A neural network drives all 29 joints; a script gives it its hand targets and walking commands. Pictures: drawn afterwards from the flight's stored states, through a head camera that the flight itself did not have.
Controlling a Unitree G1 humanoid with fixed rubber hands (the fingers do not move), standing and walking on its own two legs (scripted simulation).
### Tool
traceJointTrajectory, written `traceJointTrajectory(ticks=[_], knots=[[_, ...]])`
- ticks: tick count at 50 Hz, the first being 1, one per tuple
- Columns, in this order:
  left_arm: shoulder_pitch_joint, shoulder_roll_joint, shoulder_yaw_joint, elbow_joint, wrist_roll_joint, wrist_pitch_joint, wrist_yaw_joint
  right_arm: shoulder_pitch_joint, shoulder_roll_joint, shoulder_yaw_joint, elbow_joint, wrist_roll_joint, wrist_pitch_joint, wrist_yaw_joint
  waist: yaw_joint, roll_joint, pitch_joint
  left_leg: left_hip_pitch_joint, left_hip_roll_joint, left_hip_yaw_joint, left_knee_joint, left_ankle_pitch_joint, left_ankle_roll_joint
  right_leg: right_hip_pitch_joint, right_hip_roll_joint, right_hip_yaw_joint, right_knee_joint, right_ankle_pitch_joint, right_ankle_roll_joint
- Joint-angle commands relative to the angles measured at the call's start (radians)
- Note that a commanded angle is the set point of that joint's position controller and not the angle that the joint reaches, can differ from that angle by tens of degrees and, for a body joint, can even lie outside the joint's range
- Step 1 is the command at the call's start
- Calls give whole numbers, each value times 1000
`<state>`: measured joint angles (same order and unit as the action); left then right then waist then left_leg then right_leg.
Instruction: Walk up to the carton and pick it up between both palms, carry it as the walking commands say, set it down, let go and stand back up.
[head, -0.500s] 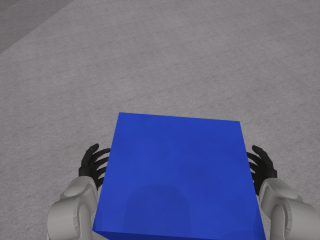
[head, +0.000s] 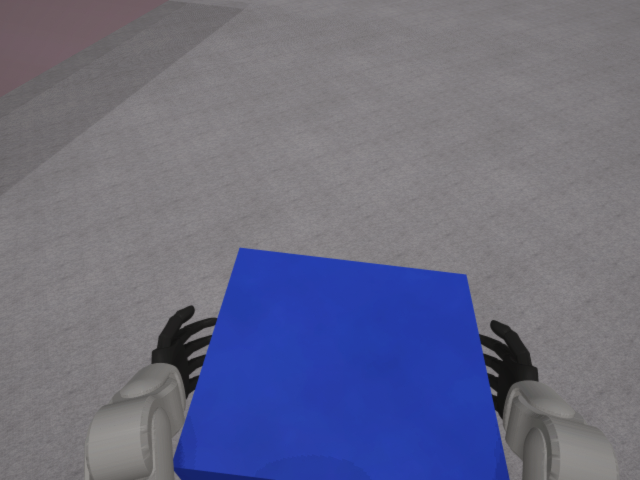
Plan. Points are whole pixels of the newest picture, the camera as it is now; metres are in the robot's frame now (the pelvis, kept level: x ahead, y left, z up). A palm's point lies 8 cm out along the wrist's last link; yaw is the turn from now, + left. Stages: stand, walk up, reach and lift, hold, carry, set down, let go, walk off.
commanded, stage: carry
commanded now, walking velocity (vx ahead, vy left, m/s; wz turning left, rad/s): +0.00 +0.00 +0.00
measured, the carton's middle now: (336, 395) +0.25 -0.01 -0.02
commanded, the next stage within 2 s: none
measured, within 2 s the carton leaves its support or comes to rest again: neither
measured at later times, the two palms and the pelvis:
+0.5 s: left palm (200, 269) +0.41 +0.17 +0.04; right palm (466, 260) +0.41 -0.20 +0.04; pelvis +0.17 -0.02 -0.02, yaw +0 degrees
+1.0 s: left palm (234, 161) +0.66 +0.15 +0.04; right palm (435, 180) +0.63 -0.22 +0.00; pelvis +0.41 -0.03 -0.05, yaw +0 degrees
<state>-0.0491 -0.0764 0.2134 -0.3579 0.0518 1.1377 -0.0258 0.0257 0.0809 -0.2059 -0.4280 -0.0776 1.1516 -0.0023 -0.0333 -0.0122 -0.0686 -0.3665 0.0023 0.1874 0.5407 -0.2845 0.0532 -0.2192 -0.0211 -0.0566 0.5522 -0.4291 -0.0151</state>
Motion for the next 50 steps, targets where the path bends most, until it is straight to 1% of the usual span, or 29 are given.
traceJointTrajectory(ticks=[1, 3, 4, 6, 8, 10, 11, 13, 14, 20, 21, 23, 24, 25, 28, 30, 31, 32, 36, 37, 38, 39, 40, 42, 44, 46, 48, 49, 50], knots=[[-460, -755, -798, -250, -307, -7, -152, -624, 820, 879, -174, 469, -16, 222, 52, -89, -427, 73, 64, -49, 99, 536, -27, 298, -151, 45, 88, 1303, 4], [-441, -752, -792, -249, -298, -3, -144, -601, 809, 861, -143, 465, -16, 228, 37, -17, -457, 197, 44, -40, 37, 659, -5, 223, -110, -19, 198, 1328, 13], [-443, -751, -795, -246, -299, -1, -146, -601, 805, 853, -138, 457, -20, 227, 24, 73, -485, 357, 78, -84, 63, 912, 30, 82, -79, -58, 247, 1104, 34], [-489, -763, -822, -240, -325, 5, -154, -590, 794, 834, -118, 434, -24, 215, 6, 345, -448, 702, 181, -201, 112, 1447, 118, -326, 17, -98, 189, 203, 73], [-491, -754, -839, -222, -349, 2, -160, -549, 765, 819, -108, 414, -26, 207, 7, 320, -380, 799, 247, -228, 94, 1472, 130, -468, 21, -71, 52, -86, 78], [-506, -749, -835, -197, -368, -1, -169, -564, 751, 814, -96, 395, -27, 201, 25, 215, -315, 614, 186, -131, 84, 1266, 69, -279, 23, -103, -183, 100, 74], [-534, -759, -828, -184, -378, -7, -181, -578, 748, 815, -91, 385, -32, 193, 39, 112, -286, 378, 136, -64, 133, 1015, 19, -5, 6, -119, -289, 439, 65], [-503, -796, -829, -128, -378, -8, -198, -598, 773, 827, -108, 371, -27, 185, 47, -272, -318, -238, 35, -35, 320, -168, -80, 537, -268, 110, -23, 1606, -87], [-455, -801, -803, -77, -366, -3, -206, -598, 761, 827, -105, 367, -21, 185, 37, -284, -345, -226, 37, -90, 388, -296, -62, 526, -326, 134, -3, 1693, -132], [-476, -787, -756, -73, -317, -1, -185, -684, 789, 830, -69, 413, -30, 206, 34, -190, -256, -22, -21, -54, -46, 51, -29, 321, -215, -37, 59, 1579, -65], [-494, -779, -770, -105, -326, -1, -182, -689, 810, 829, -63, 417, -30, 211, 24, -148, -325, 158, 5, -51, -76, 321, -11, 211, -194, -87, 146, 1421, -20], [-600, -768, -813, -209, -363, -7, -180, -633, 834, 812, -40, 424, -41, 214, -1, 205, -414, 485, 246, -322, 48, 1396, 137, -141, -32, -132, 466, 499, 80], [-649, -797, -845, -219, -387, -7, -186, -663, 837, 805, -53, 425, -45, 204, 9, 256, -377, 513, 314, -410, 25, 1559, 231, -223, 58, -85, 464, -115, 69], [-693, -803, -875, -250, -418, -14, -198, -655, 820, 797, -66, 411, -53, 194, 22, 284, -325, 512, 311, -419, 31, 1423, 226, -275, -7, -12, 246, -182, 43], [-608, -790, -849, -217, -439, -27, -195, -686, 802, 825, -136, 419, -53, 179, 46, 159, -257, 460, 169, -190, 92, 1253, 88, -146, 5, -96, -152, 111, 35], [-561, -813, -830, -192, -416, -28, -193, -712, 802, 840, -190, 431, -51, 175, 53, 18, -296, 121, 94, -75, 292, 672, -21, 245, -81, -9, -84, 985, -6], [-518, -827, -819, -148, -398, -26, -195, -681, 792, 835, -182, 414, -48, 175, 52, -188, -327, -132, 25, -36, 389, 117, -53, 478, -207, 99, 47, 1608, -77], [-501, -831, -808, -134, -393, -25, -194, -660, 793, 835, -189, 414, -47, 180, 42, -248, -312, -242, -16, -54, 405, -247, -51, 555, -291, 187, 66, 1876, -132], [-373, -792, -769, -147, -355, -20, -173, -614, 790, 851, -190, 442, -57, 192, 47, -182, -326, -286, -135, 61, 75, -152, -8, 680, -161, -7, 287, 2094, -72], [-398, -785, -772, -184, -351, -21, -164, -552, 811, 844, -146, 430, -56, 193, 2, -82, -369, 10, -126, 50, -81, 147, 1, 446, -122, -70, 464, 1910, -34], [-393, -772, -773, -186, -334, -18, -156, -470, 805, 819, -85, 402, -55, 199, -27, 129, -446, 494, 12, -116, -20, 1029, 68, -6, -49, -133, 719, 1273, 49], [-422, -787, -795, -213, -334, -20, -156, -456, 813, 802, -59, 390, -57, 200, -13, 477, -439, 929, 230, -367, 140, 1952, 212, -549, 105, -121, 850, -95, 90], [-420, -798, -820, -200, -328, -29, -164, -441, 798, 777, -28, 387, -58, 202, -5, 439, -432, 963, 332, -416, 107, 2017, 274, -642, 101, -25, 857, -341, 39], [-604, -778, -864, -264, -380, -55, -171, -512, 791, 810, -81, 374, -77, 195, -33, 246, -227, 765, 342, -500, 42, 1509, 231, -792, 44, 105, 784, -478, -26], [-618, -755, -873, -298, -429, -74, -177, -652, 757, 845, -212, 404, -83, 182, -19, 61, -57, 492, 290, -451, -5, 1230, 148, -685, 26, 63, 578, -410, -38], [-494, -747, -841, -191, -417, -71, -185, -728, 736, 856, -253, 404, -88, 175, 29, 26, -23, 298, 204, -261, 88, 1175, 62, -362, 62, -97, 225, -126, -36], [-408, -766, -787, -75, -342, -54, -176, -748, 712, 879, -263, 431, -80, 178, 88, -12, -250, 91, 149, -48, 519, 914, -37, 158, 66, -85, -112, 644, -24], [-336, -765, -757, -7, -320, -43, -171, -691, 677, 881, -255, 419, -64, 175, 72, -313, -282, -199, -6, -27, 751, 19, -93, 374, -150, 239, -30, 1601, -106], [-280, -775, -767, -7, -308, -52, -167, -599, 679, 902, -255, 437, -56, 185, 45, -422, -407, -189, -119, -143, 864, -352, -101, 433, -312, 443, 11, 1954, -268]])
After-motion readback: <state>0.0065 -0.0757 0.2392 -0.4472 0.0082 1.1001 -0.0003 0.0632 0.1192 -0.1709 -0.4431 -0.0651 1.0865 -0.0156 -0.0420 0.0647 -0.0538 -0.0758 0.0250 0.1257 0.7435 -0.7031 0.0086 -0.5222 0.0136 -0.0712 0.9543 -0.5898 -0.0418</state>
